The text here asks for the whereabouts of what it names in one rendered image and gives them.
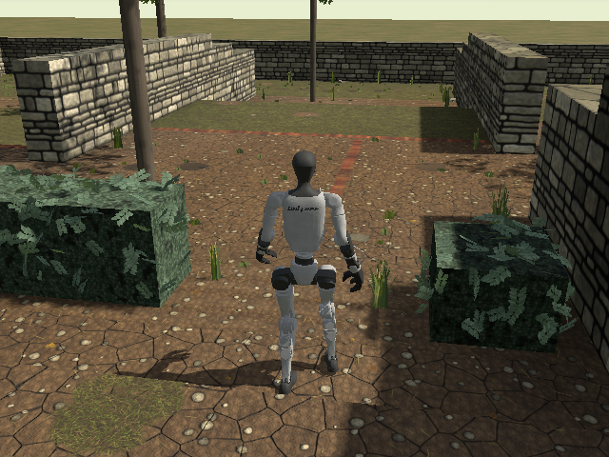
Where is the right robot shin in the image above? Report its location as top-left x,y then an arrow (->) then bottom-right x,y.
322,302 -> 337,361

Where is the right robot upper arm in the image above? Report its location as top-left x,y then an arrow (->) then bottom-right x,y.
324,192 -> 349,247

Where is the left robot upper arm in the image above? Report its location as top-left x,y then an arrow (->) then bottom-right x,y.
261,191 -> 285,242

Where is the robot left hand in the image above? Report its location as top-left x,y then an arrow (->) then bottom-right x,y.
256,249 -> 277,264

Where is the robot left foot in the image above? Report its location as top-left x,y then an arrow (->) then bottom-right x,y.
279,370 -> 297,395

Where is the right robot forearm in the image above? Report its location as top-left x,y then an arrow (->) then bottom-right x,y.
340,231 -> 361,273

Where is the left robot forearm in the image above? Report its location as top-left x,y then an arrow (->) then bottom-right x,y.
256,228 -> 270,255

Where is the robot right hand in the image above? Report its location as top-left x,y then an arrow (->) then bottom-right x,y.
343,268 -> 363,292

